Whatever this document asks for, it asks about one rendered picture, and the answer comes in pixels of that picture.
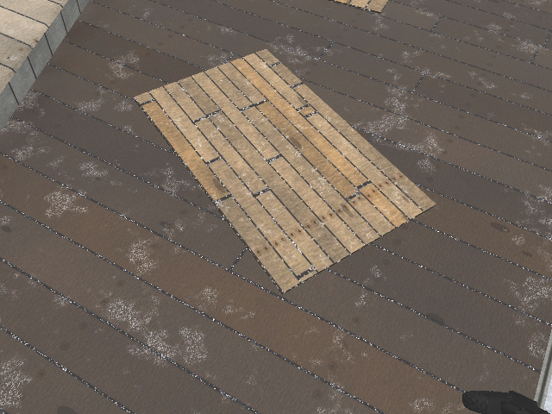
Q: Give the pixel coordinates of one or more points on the robot right hand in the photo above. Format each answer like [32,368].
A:
[486,402]

